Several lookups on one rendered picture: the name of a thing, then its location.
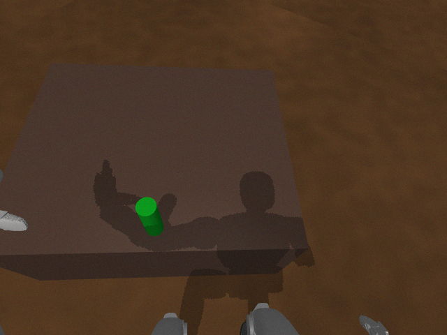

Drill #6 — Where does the left robot hand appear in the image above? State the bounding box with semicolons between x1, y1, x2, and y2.
0;169;28;231

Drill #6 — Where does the can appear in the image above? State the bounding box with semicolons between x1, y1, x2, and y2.
135;197;163;236

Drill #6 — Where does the right robot hand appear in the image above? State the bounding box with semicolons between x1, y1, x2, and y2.
359;315;389;335

